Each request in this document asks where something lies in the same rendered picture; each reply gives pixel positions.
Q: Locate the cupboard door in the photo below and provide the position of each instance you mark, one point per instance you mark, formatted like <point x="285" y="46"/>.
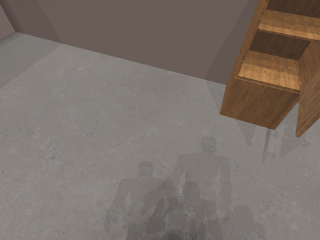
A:
<point x="309" y="105"/>

